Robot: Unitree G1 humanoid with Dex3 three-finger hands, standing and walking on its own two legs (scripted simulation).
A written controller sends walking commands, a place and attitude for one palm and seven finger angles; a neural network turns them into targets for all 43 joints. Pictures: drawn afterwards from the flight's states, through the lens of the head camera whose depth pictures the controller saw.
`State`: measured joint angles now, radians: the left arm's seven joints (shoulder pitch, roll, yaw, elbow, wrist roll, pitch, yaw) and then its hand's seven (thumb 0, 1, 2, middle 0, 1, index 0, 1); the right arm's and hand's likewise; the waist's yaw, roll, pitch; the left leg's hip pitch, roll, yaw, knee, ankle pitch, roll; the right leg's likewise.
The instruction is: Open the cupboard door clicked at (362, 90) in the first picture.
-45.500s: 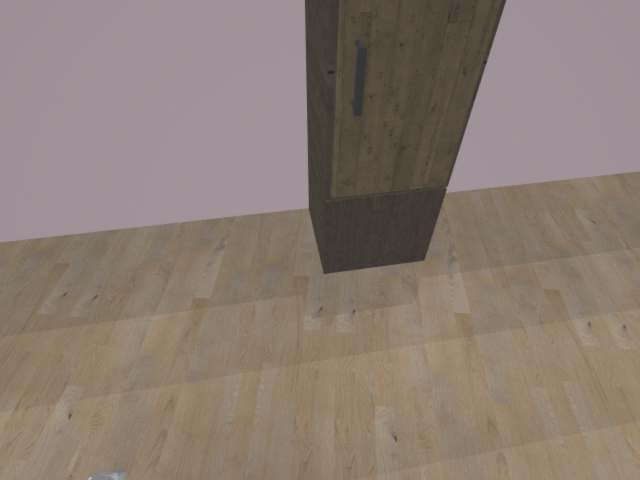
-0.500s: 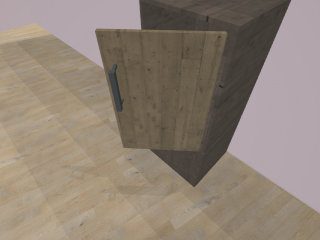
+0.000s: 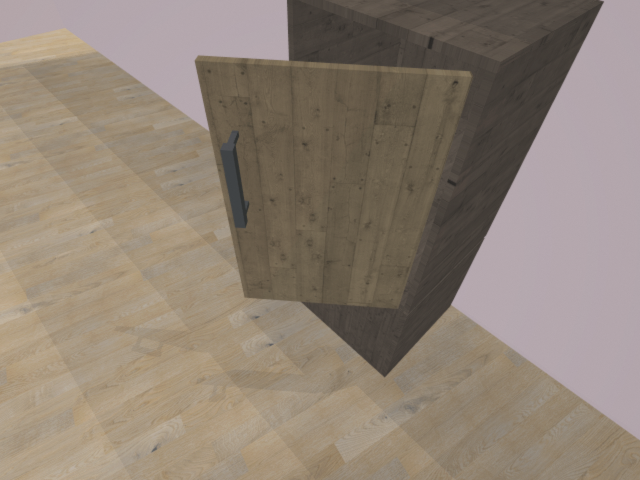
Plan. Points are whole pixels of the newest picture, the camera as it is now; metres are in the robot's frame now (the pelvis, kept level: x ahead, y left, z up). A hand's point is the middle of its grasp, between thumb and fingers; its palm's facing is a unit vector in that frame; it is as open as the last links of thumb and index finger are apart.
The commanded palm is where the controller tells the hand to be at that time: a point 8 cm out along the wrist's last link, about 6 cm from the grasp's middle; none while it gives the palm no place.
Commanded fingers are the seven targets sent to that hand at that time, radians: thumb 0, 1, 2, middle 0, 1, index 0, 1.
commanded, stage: look again from close up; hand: left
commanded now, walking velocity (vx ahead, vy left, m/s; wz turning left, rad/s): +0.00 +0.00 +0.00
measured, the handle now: (237, 181) +0.56 +0.18 +0.05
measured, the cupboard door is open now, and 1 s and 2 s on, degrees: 41 41 41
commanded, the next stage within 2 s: raise the hand with hooked fingers in 0.04 s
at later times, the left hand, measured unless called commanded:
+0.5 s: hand (154, 445) +0.17 +0.22 -0.05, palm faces +0.00 -1.00 -0.08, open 8.3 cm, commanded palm +0.14 +0.28 -0.04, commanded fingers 0.00 0.46 0.71 -0.23 -0.58 -0.23 -0.58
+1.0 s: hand (128, 403) +0.20 +0.25 -0.01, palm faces +0.02 -1.00 -0.06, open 11.2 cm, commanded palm +0.17 +0.29 +0.00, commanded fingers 0.00 -0.13 0.46 -0.27 -0.96 -0.27 -0.96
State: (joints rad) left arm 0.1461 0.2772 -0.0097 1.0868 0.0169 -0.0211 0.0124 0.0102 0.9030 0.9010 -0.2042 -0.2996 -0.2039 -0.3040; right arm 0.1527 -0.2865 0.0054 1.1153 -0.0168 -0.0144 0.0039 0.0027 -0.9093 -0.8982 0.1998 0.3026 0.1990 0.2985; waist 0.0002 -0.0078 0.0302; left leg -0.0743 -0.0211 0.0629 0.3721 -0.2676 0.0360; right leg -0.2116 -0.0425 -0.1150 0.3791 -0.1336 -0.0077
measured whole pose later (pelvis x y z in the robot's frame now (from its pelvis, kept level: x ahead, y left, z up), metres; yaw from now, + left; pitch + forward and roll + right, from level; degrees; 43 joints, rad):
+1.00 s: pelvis -0.02 -0.01 -0.07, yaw +1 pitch +11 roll -1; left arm 0.25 0.36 0.40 0.21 -0.41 -0.36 -0.52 0.01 0.10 0.56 -0.26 -0.82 -0.26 -0.82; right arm 0.28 -0.28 0.02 0.56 0.05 -0.28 -0.06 0.01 -0.91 -0.90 0.20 0.30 0.20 0.30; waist 0.00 0.02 -0.08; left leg -0.67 0.03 0.02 1.01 -0.53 0.02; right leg -0.77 -0.05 -0.15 0.93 -0.36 -0.04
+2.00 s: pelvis +0.00 +0.00 -0.03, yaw +0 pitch +7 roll -1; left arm -0.09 0.43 0.44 0.41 -0.34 -0.17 -0.53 -0.01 -0.50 0.30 -0.30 -1.20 -0.30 -1.20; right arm 0.31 -0.29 0.05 0.56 0.04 -0.20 -0.08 0.01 -0.91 -0.90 0.20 0.30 0.20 0.30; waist 0.01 0.03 -0.06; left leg -0.41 0.00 0.05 0.73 -0.44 0.04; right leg -0.51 -0.04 -0.12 0.67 -0.27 -0.01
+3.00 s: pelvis -0.01 -0.01 -0.03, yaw +0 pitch +9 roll +0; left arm -0.46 0.49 0.43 0.82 -0.26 -0.26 -0.49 -0.01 -0.50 0.30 -0.30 -1.20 -0.30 -1.20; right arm 0.35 -0.31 0.05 0.61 0.05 -0.13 -0.09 0.01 -0.91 -0.90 0.20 0.30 0.20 0.30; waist -0.04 0.02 -0.05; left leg -0.50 0.01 0.05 0.76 -0.43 0.02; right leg -0.61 -0.03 -0.11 0.71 -0.26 -0.03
